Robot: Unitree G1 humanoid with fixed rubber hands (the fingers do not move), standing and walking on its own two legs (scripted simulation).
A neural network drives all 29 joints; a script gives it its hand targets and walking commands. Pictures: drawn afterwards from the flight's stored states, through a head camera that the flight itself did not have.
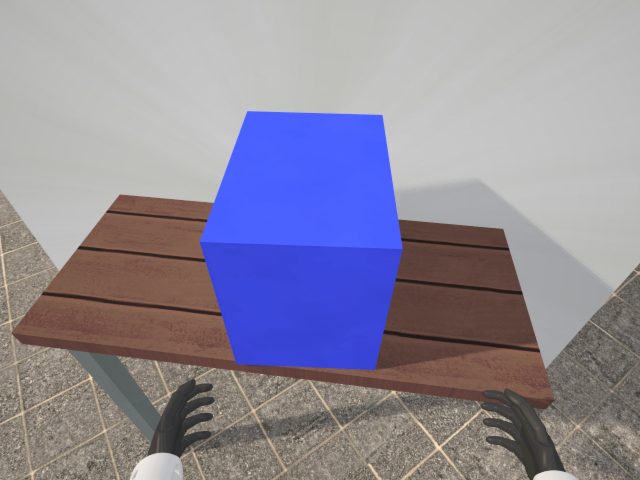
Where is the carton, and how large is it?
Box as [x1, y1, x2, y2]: [200, 111, 402, 369]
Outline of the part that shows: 247,111 200,240 200,244 236,363 374,369 402,249 382,115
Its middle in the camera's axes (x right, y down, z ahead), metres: -0.02 +0.00 +0.59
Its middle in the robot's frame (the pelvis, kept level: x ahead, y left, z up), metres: +0.43 +0.03 +0.06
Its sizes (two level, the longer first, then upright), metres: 0.282 0.208 0.264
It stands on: a table, 0.70 m high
